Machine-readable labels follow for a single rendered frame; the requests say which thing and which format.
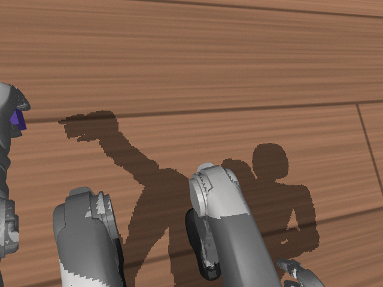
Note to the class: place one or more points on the right robot foot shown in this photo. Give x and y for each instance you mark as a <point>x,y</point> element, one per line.
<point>208,273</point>

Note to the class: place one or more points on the cube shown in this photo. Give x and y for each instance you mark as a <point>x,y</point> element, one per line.
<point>18,120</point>

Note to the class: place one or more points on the right robot hand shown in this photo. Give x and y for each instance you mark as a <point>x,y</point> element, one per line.
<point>305,278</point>

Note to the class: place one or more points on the left robot hand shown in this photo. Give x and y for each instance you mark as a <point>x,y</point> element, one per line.
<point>10,99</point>

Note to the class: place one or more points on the left robot arm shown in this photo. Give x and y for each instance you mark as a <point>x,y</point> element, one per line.
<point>9,222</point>

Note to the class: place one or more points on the left robot foot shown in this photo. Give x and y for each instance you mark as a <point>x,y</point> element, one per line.
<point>121,262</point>

